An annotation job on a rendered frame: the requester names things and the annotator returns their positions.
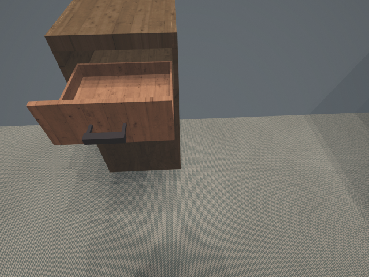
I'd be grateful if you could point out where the cabinet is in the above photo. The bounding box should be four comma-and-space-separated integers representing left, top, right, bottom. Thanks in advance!
44, 0, 181, 172

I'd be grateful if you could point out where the handle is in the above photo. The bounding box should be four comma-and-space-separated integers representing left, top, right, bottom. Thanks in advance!
82, 123, 127, 145

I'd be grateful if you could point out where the drawer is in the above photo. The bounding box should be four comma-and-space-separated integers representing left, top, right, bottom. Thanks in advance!
26, 61, 175, 145

